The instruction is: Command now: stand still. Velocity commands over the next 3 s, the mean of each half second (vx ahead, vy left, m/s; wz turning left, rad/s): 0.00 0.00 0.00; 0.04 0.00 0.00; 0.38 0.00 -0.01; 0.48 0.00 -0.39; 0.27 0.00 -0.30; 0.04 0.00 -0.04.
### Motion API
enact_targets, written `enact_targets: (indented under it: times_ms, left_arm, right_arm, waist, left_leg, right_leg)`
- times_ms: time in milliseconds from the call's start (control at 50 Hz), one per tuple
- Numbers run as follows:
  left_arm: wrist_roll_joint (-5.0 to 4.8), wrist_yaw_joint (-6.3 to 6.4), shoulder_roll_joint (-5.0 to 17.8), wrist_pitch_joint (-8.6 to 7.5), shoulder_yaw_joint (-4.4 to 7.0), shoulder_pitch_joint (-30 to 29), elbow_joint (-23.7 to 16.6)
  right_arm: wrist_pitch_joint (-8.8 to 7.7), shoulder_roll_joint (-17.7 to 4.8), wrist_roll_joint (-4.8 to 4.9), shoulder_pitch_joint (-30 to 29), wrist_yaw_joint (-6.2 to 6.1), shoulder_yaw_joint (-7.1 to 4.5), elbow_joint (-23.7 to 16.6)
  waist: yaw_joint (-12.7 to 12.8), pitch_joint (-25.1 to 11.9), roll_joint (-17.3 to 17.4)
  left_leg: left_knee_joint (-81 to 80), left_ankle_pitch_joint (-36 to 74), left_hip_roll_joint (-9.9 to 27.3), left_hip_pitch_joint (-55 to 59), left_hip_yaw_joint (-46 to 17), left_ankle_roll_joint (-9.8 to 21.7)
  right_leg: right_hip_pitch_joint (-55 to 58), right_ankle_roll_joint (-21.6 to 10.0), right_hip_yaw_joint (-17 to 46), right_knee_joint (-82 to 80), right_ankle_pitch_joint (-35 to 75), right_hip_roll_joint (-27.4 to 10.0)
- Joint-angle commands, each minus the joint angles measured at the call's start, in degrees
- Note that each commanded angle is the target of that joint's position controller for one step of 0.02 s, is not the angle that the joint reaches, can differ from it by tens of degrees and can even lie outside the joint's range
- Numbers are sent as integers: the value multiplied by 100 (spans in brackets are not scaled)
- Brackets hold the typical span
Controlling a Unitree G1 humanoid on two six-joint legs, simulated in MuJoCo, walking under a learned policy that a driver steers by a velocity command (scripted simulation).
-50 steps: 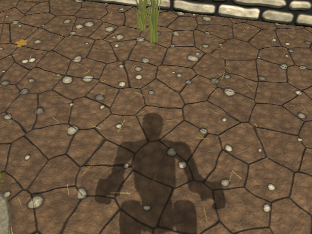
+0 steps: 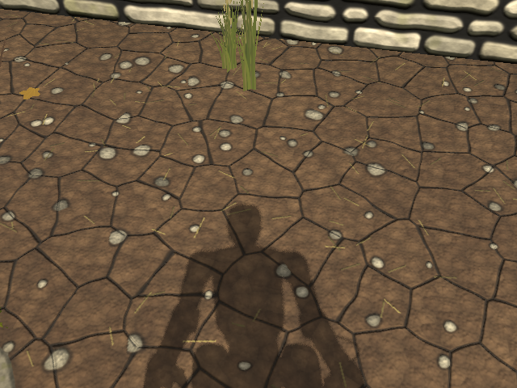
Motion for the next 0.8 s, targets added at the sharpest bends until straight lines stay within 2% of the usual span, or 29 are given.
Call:
enact_targets:
  times_ms: [20, 360, 800]
  left_arm:
    - [0, 17, 574, -35, 75, 153, -101]
    - [-10, 19, 449, -40, -3, 393, 4]
    - [-22, 19, 344, -54, -52, 614, -16]
  right_arm:
    - [-36, -556, 3, 342, -18, -85, -63]
    - [-28, -420, 17, 633, -32, -30, 161]
    - [-31, -292, 31, 910, -51, -5, 257]
  waist:
    - [-3, 81, 45]
    - [-25, 149, 34]
    - [-38, 199, 34]
  left_leg:
    - [-665, 721, 157, -711, -96, 51]
    - [-640, 630, 130, -760, -19, 28]
    - [-580, 594, 122, -809, 42, -1]
  right_leg:
    - [441, -154, -100, -286, 716, 24]
    - [345, -186, -113, -273, 643, 60]
    - [277, -223, -116, -227, 629, 91]
Next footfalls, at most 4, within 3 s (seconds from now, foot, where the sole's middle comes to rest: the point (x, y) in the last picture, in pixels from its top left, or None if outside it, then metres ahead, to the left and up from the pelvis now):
1.56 left None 0.44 0.11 -0.77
2.12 right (336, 319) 0.71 -0.18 -0.77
2.58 left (274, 264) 0.89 -0.01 -0.77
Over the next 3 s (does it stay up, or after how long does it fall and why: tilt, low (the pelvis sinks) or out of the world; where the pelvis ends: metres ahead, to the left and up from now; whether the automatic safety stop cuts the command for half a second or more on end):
stays up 0.77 -0.09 0.00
